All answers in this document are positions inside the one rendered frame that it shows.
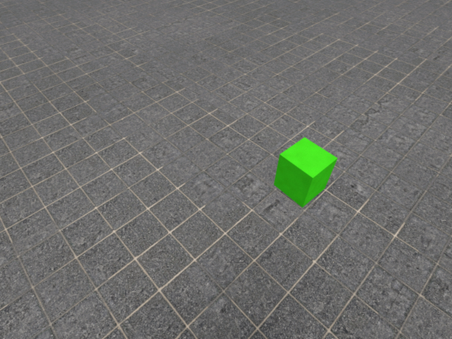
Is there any carton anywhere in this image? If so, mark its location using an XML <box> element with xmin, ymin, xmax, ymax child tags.
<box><xmin>274</xmin><ymin>137</ymin><xmax>337</xmax><ymax>207</ymax></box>

